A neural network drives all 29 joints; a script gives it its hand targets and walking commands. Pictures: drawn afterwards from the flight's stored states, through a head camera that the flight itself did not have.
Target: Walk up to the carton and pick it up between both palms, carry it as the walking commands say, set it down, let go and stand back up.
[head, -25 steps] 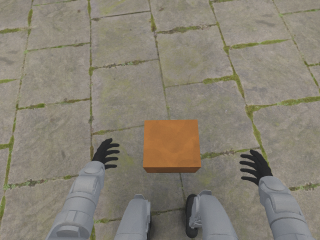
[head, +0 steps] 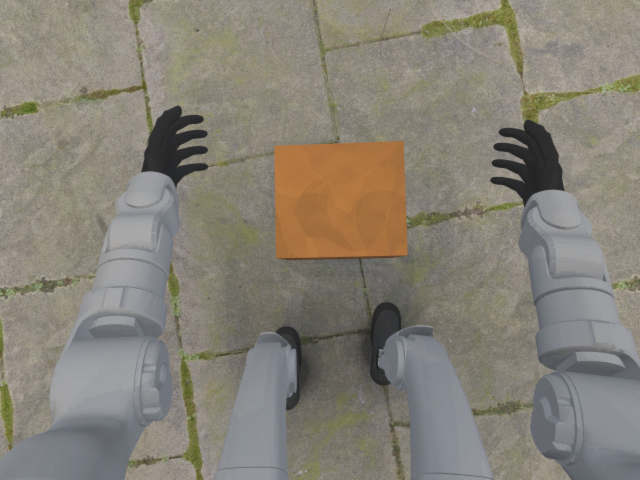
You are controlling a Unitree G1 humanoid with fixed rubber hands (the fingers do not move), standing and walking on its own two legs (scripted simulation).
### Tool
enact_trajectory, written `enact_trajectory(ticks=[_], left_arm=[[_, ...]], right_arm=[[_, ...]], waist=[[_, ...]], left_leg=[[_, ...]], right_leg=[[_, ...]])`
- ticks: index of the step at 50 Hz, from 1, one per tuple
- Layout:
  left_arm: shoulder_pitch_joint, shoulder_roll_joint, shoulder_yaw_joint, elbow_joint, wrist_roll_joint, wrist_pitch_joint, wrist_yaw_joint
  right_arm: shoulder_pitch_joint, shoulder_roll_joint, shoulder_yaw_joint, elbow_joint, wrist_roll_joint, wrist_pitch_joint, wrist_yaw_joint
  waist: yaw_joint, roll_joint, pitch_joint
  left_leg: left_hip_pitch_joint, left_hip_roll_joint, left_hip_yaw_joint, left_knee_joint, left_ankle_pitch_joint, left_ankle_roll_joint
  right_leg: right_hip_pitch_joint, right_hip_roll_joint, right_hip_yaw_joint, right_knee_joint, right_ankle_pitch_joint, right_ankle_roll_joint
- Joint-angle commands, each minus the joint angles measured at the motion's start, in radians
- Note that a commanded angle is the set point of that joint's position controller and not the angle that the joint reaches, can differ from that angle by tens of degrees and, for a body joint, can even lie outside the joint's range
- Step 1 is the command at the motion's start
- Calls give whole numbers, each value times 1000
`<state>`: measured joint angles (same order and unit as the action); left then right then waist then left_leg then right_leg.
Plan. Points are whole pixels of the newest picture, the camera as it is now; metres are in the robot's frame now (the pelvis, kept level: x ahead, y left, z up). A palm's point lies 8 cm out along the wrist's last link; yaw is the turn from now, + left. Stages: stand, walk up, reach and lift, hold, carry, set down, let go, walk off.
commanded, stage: reach and lift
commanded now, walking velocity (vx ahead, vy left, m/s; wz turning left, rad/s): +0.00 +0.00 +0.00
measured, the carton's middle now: (339, 207) +0.48 +0.01 -0.56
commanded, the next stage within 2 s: none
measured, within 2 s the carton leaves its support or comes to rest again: neither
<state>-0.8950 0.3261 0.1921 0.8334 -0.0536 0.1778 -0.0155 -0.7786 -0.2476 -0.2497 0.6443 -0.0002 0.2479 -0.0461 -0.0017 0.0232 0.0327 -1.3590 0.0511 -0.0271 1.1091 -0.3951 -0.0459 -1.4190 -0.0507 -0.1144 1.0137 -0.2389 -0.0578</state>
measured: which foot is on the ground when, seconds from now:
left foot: down 0.00-1.00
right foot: down 0.00-1.00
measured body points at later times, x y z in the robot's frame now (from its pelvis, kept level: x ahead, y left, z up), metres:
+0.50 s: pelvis -0.01 +0.01 -0.02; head +0.35 +0.01 +0.25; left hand +0.53 +0.22 -0.17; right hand +0.51 -0.23 -0.17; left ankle +0.04 +0.15 -0.63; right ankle +0.11 -0.10 -0.63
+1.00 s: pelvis -0.07 +0.00 -0.17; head +0.31 +0.00 +0.06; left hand +0.52 +0.22 -0.32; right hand +0.51 -0.22 -0.32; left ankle +0.04 +0.15 -0.63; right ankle +0.10 -0.10 -0.63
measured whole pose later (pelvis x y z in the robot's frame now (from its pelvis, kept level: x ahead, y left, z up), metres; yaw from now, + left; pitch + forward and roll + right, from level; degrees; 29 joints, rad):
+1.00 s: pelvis -0.07 +0.00 -0.17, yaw +0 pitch +32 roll +0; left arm -1.51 0.47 0.25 0.89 -0.18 0.30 0.08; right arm -1.42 -0.46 -0.19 0.77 0.10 0.32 -0.10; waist 0.00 0.02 0.52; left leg -1.81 0.03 -0.07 1.81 -0.55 -0.05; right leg -1.89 -0.05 -0.07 1.69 -0.36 -0.06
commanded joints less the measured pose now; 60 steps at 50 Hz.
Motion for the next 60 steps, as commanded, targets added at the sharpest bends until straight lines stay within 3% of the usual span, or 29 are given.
enact_trajectory(ticks=[1,5,6,8,11,14,16,17,20,21,22,26,27,30,34,36,38,39,43,45,48,49,50,51,54,56,57,59,60], left_arm=[[-352,264,142,-152,-43,-56,10],[-466,267,139,-200,-43,-51,26],[-498,291,153,-209,-46,-54,27],[-507,294,160,-211,-47,-43,32],[-560,285,161,-215,-39,-38,32],[-529,250,161,-185,-33,-35,32],[-544,288,190,-227,-22,-43,34],[-533,281,184,-162,-14,-42,33],[-571,294,196,-187,1,-55,32],[-601,277,169,-207,-17,-55,35],[-603,283,172,-154,-10,-53,36],[-684,287,140,-236,-49,-43,52],[-735,294,113,-247,-56,-33,61],[-782,299,80,-222,-94,6,79],[-884,362,47,-360,-128,47,108],[-924,393,37,-449,-156,62,117],[-916,409,39,-326,-147,82,124],[-954,413,33,-400,-160,84,120],[-1009,426,33,-256,-154,91,112],[-1013,418,22,-181,-161,85,100],[-1059,413,3,-161,-163,67,90],[-1054,412,-10,-76,-163,60,85],[-1042,428,6,-86,-159,49,81],[-1068,409,-16,-86,-169,43,76],[-1037,416,-6,-19,-164,13,70],[-1029,423,14,-81,-150,-8,82],[-1017,413,-7,-4,-160,-12,82],[-1000,373,-32,-39,-188,-25,77],[-1002,389,-21,-91,-186,-33,81]], right_arm=[[-477,-264,-63,-70,97,-81,2],[-580,-308,-99,-54,91,-87,29],[-623,-309,-77,-66,111,-85,37],[-626,-316,-85,-39,98,-80,41],[-679,-309,-83,-22,109,-78,53],[-633,-320,-113,44,79,-85,64],[-659,-330,-120,-5,75,-93,54],[-655,-318,-118,40,77,-91,56],[-694,-304,-117,27,82,-100,53],[-735,-322,-137,-23,83,-104,54],[-725,-331,-137,30,75,-104,53],[-813,-388,-159,-80,78,-106,41],[-823,-402,-159,-38,86,-99,39],[-880,-422,-110,-31,133,-71,30],[-959,-456,-76,-129,179,-30,-7],[-1004,-493,-71,-262,209,-14,-23],[-1015,-526,-63,-161,184,7,-33],[-1089,-544,-60,-276,195,6,-42],[-1090,-490,-12,-89,210,39,-56],[-1145,-474,21,-71,218,37,-63],[-1133,-439,46,56,219,38,-70],[-1129,-451,49,124,219,31,-71],[-1133,-435,62,102,219,24,-74],[-1158,-433,58,92,227,13,-80],[-1145,-424,65,124,222,-18,-85],[-1125,-425,62,111,224,-36,-89],[-1133,-419,76,142,232,-43,-88],[-1118,-418,86,111,237,-58,-86],[-1116,-404,94,77,241,-62,-88]], waist=[[20,-61,-1240],[6,-26,-1287],[43,-10,-1299],[22,-61,-1319],[40,-10,-1352],[5,-18,-1283],[23,-32,-1381],[26,-26,-1297],[37,-26,-1325],[11,-36,-1359],[5,-21,-1311],[-23,-39,-1504],[-25,5,-1497],[-21,30,-1554],[-34,41,-1817],[-27,28,-1910],[-24,36,-1736],[-21,36,-1747],[-9,43,-1560],[-3,19,-1483],[-8,37,-1394],[-23,40,-1310],[-1,21,-1322],[-19,24,-1304],[-8,12,-1269],[7,10,-1327],[-3,4,-1272],[-19,-3,-1296],[-4,-13,-1331]], left_leg=[[-73,-121,79,-81,282,36],[11,-118,73,-92,316,30],[16,-119,86,-81,323,32],[18,-119,81,-97,314,36],[32,-125,85,-84,363,36],[34,-124,76,-85,408,33],[-5,-134,89,-59,442,32],[-71,-132,92,-48,400,32],[-126,-137,97,-3,382,35],[-102,-133,88,10,388,35],[-123,-132,93,38,348,32],[-57,-139,85,135,358,29],[-17,-132,86,153,338,22],[46,-135,88,224,226,15],[149,-140,93,327,235,9],[118,-145,108,379,310,14],[6,-136,110,400,203,18],[-17,-133,120,403,180,23],[-171,-120,141,458,-8,34],[-232,-118,139,492,-57,48],[-299,-112,147,549,-87,46],[-323,-105,140,567,-122,51],[-321,-108,140,593,-97,55],[-353,-106,142,612,-100,55],[-399,-106,148,669,-68,55],[-383,-101,149,699,-16,50],[-418,-97,152,713,-40,46],[-403,-94,144,742,-4,45],[-410,-93,152,756,18,43]], right_leg=[[1068,84,223,114,615,34],[995,97,192,119,593,26],[991,93,207,118,593,20],[1049,93,197,100,604,23],[1055,90,207,123,655,21],[996,93,184,119,682,22],[1096,91,200,147,778,20],[1049,91,200,156,746,23],[1031,91,209,200,745,26],[1005,94,199,216,736,28],[952,91,199,228,683,32],[917,105,173,312,653,32],[819,108,154,333,568,33],[751,114,126,390,386,30],[860,117,113,495,395,36],[941,117,131,549,536,30],[802,115,124,580,403,32],[825,112,132,577,381,33],[659,98,130,623,152,37],[608,94,133,652,81,40],[546,90,145,697,24,35],[480,84,141,712,-19,39],[497,83,154,724,3,38],[483,82,155,734,-8,39],[473,78,151,799,66,47],[499,78,142,844,149,46],[485,75,140,854,125,52],[492,68,137,877,182,50],[526,69,146,892,216,50]])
